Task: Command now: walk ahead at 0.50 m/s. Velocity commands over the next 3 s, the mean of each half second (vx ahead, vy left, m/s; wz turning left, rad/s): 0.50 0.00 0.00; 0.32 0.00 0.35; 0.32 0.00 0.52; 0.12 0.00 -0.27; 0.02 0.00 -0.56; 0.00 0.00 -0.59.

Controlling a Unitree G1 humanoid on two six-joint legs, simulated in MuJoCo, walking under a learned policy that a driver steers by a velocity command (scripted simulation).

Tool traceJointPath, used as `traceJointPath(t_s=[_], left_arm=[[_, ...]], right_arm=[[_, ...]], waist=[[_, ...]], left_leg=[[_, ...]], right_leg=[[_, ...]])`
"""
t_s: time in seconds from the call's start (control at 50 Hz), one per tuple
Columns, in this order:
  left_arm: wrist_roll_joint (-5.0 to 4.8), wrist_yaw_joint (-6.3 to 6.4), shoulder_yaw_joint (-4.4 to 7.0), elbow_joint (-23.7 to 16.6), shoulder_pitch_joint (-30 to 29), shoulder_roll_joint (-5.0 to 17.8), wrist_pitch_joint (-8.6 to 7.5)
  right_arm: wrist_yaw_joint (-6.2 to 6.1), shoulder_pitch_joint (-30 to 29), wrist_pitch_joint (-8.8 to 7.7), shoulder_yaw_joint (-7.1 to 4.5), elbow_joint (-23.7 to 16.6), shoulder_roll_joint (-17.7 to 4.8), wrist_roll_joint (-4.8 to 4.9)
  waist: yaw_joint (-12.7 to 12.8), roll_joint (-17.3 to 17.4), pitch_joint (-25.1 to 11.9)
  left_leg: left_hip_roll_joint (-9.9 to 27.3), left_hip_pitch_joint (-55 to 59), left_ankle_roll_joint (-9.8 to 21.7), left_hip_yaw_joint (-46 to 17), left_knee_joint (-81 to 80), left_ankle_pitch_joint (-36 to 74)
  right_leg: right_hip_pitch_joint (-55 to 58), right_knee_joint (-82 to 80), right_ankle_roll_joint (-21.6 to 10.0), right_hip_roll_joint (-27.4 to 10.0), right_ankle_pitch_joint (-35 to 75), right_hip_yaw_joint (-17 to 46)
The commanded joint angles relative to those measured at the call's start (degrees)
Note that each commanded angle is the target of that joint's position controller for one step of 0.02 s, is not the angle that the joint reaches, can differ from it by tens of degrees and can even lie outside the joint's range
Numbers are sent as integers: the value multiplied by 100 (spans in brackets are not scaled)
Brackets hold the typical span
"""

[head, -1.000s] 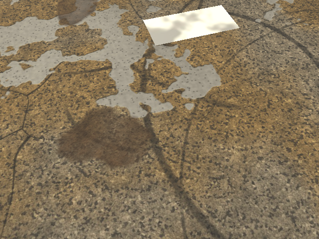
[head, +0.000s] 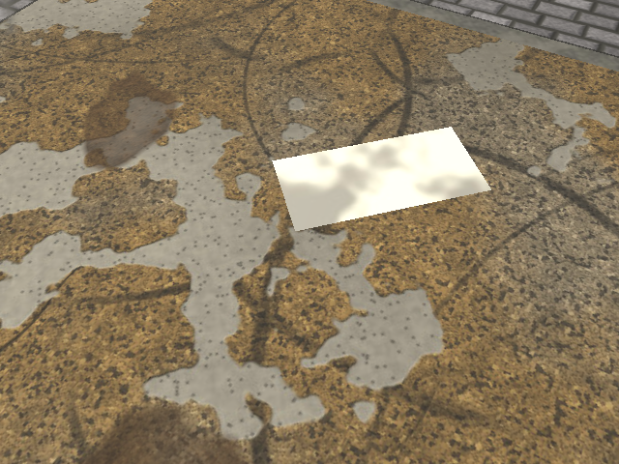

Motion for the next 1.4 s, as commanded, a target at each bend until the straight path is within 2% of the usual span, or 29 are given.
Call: traceJointPath(t_s=[0.02, 0.06, 0.1, 0.12, 0.14, 0.16, 0.18, 0.24, 0.36, 0.56, 0.62, 0.66, 0.68, 0.7, 0.72, 0.76, 0.8, 0.88, 1.0, 1.04, 1.12, 1.18, 1.2, 1.22, 1.24, 1.26, 1.28, 1.32, 1.4], left_arm=[[51, 82, 153, -27, 383, 846, -11], [65, 106, 179, -33, 177, 930, 0], [17, 83, 171, -72, 11, 933, 22], [-117, 40, 82, -291, 115, 631, 6], [-209, 7, 84, -256, 658, 399, 25], [-57, 23, 210, -301, 101, 827, 60], [-27, -10, 212, -466, -383, 773, 30], [108, -91, 196, -444, -461, 474, 167], [99, -184, 215, -828, -1509, 490, 361], [16, -175, 126, -1470, -3287, 502, 268], [-14, -144, 170, -1484, -2978, 627, 153], [36, -39, 284, -1033, -1540, 818, 33], [201, 51, 398, -862, -597, 1207, -48], [299, 62, 556, -954, -340, 1840, -20], [51, 39, 501, -1063, -613, 1504, 83], [11, 30, 300, -1146, -1431, 835, 63], [-21, 121, 212, -1071, -1514, 554, 59], [2, 156, 249, -1076, -1419, 822, -3], [-1, 164, 291, -1119, -1428, 1036, 119], [33, 105, 363, -1141, -1271, 1228, 181], [99, 42, 482, -1210, -1129, 1446, 289], [57, 19, 502, -1229, -1157, 1417, 386], [13, -37, 387, -1447, -1291, 1005, 390], [106, -108, 345, -1955, -1910, 900, 339], [233, -132, 407, -1877, -2120, 1198, 361], [91, -202, 397, -1857, -2043, 1119, 311], [17, -233, 386, -1792, -1967, 1094, 249], [154, -223, 390, -1658, -1768, 1114, 290], [131, -194, 352, -1817, -2097, 991, 434]], right_arm=[[-20, -549, -126, -78, -482, -405, 6], [-70, -17, -187, -138, -342, -482, 7], [-174, 1711, -288, -300, 234, -753, -72], [-240, 2646, -321, -449, 382, -1294, -227], [-176, 2681, -258, -518, 389, -1552, -174], [-135, 2143, -205, -469, 350, -1253, 41], [-115, 1571, -219, -372, 250, -903, 83], [-140, 1354, -331, -196, 386, -322, 64], [-176, 2163, -427, -202, 691, -585, 75], [-268, 3137, -364, -142, 993, -582, -3], [-307, 2858, -336, -195, 945, -748, -47], [-273, 2593, -328, -208, 899, -773, 20], [-260, 2508, -352, -163, 720, -618, 129], [-296, 3161, -302, -47, 557, 20, 428], [-366, 2944, -238, -251, 602, -662, 228], [-351, 2369, -158, -296, 464, -473, 103], [-257, 2321, 19, -354, 422, -347, -31], [-170, 2190, 278, -386, 229, -216, -52], [-10, 1142, 384, -267, -327, -243, -42], [28, 845, 434, -283, -497, -396, -47], [145, 320, 464, -350, -871, -647, -84], [128, 1238, 237, -397, -622, -625, -132], [38, 2051, 139, -579, -378, -1177, -177], [-26, 2472, 109, -713, -351, -1747, 43], [-79, 2354, 138, -609, -365, -1425, 50], [-112, 2083, 139, -539, -416, -1255, 58], [-135, 1803, 118, -507, -485, -1157, 68], [-165, 1486, 10, -451, -585, -1014, 109], [-136, 1919, -134, -479, -471, -1174, 128]], waist=[[-128, -550, 418], [-414, -597, 150], [-1097, -397, -746], [-1280, 307, -1519], [-1004, 1126, -1982], [-849, 277, -1278], [-669, 114, -523], [-222, 87, -75], [-278, 108, 215], [-751, 184, 421], [-472, 221, 276], [134, 77, -417], [436, -188, -1118], [202, -1427, -2111], [128, -737, -2172], [-250, -357, -852], [-486, -659, -412], [-718, -683, -509], [-548, -906, -456], [-388, -881, -524], [-142, -780, -104], [-543, -184, -174], [-859, 1252, -484], [-1066, 2136, -248], [-1016, 704, 55], [-773, 431, 73], [-579, 267, 109], [-386, 281, -91], [-432, 97, -159]], left_leg=[[-141, -187, 188, 78, -356, -369], [-428, 710, 386, 208, -633, -816], [-470, 2931, 690, 96, -1089, -598], [983, 4606, 1122, -1663, -1192, -1147], [2158, 5382, 1829, -4132, -1936, -1141], [1806, 4722, 1613, -3774, -2163, -1663], [1607, 3833, 1414, -2933, -2377, -1524], [918, 2564, 932, -1632, -2802, -411], [669, 2633, 888, -996, -3136, 327], [804, 3975, 896, -909, -2688, 1726], [868, 4101, 829, -992, -2075, 2779], [485, 3618, 583, -762, -512, 3515], [172, 2497, 427, -631, 930, 2041], [-809, 573, 120, -10, 3211, -2122], [-729, 376, 164, -582, 3871, -2936], [-300, 256, 89, -620, 3662, -2411], [-118, 530, -14, -566, 3227, -2151], [-206, 591, -130, -388, 2900, -1699], [-159, 1055, -94, 26, 958, -699], [-143, 1165, -22, 103, 727, -1040], [-84, 1052, 141, 166, 207, -2172], [-451, 2442, 408, 271, -1035, -2169], [403, 3595, 856, -1431, -1982, -3178], [1643, 4287, 1638, -4318, -2912, -3624], [1683, 4013, 1665, -3759, -2750, -2848], [1403, 3670, 1520, -3153, -2638, -2267], [1068, 3461, 1310, -2635, -2718, -1679], [654, 3436, 1141, -2043, -2698, -368], [546, 3443, 1203, -1862, -2644, 492]], right_leg=[[206, 169, -661, -1845, 3513, 733], [219, 873, -536, -1822, 4867, 574], [-530, 2847, -345, -1483, 4768, 299], [-2093, 4736, -166, -1040, 2594, 15], [-3680, 6452, -43, -41, -1621, 138], [-4139, 6688, -135, -444, -1141, 736], [-4206, 6438, -140, -676, -567, 704], [-3455, 5658, 5, -1023, -30, 629], [-4188, 4720, 281, -1176, 838, 328], [-4376, 2613, 211, -852, 1282, 59], [-3658, 2174, 45, -636, 681, 69], [-1695, 1554, -157, -388, 1049, -25], [-110, 1614, -380, -1327, 1533, 833], [1573, 1595, -1220, -3261, 3028, 3058], [1027, 1382, -1317, -3251, 4101, 3345], [-414, 1164, -967, -2775, 4669, 1670], [-1285, 814, -635, -2315, 4219, 875], [-1660, 676, -724, -2298, 4431, 225], [-1830, 778, -586, -2161, 3631, -577], [-1705, 689, -586, -2397, 2260, -435], [-1508, 298, -556, -2765, -998, 66], [-1955, 1578, -213, -2458, -903, -491], [-3098, 3590, 157, -1724, -598, -1229], [-5225, 5079, 464, -563, -2218, -852], [-5499, 5501, 463, -914, -1874, 92], [-5226, 5384, 465, -1064, -1167, 274], [-4943, 5093, 474, -1151, -632, 351], [-4535, 4890, 570, -1113, -30, 332], [-4597, 4514, 751, -998, 334, 311]])
Next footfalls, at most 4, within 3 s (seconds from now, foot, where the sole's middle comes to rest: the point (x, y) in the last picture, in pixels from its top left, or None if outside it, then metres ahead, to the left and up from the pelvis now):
0.10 left None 0.23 0.10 -0.78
0.68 right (380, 438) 0.53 -0.08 -0.78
1.18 left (280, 437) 0.52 0.14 -0.78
1.66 right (304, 313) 0.83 0.11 -0.78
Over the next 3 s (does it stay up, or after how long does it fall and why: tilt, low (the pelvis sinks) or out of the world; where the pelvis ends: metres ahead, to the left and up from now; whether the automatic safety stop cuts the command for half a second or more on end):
stays up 0.68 0.12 0.00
